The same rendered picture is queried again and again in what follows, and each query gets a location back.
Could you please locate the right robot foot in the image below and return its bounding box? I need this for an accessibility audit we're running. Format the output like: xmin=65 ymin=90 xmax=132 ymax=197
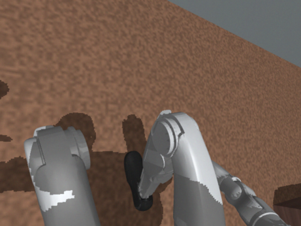
xmin=124 ymin=151 xmax=153 ymax=211

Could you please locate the right robot hand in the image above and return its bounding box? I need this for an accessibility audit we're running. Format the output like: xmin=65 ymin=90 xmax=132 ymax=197
xmin=211 ymin=160 xmax=231 ymax=187

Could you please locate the right robot arm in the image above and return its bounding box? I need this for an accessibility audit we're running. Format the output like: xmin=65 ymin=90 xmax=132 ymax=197
xmin=220 ymin=176 xmax=291 ymax=226

